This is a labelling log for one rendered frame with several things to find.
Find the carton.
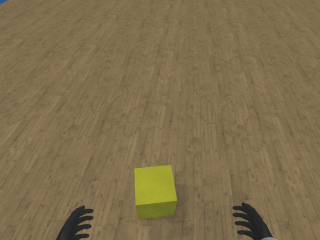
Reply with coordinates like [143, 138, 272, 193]
[134, 165, 177, 219]

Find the left robot hand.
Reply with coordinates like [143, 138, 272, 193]
[56, 205, 94, 240]

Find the right robot hand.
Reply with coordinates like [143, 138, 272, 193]
[232, 202, 273, 240]

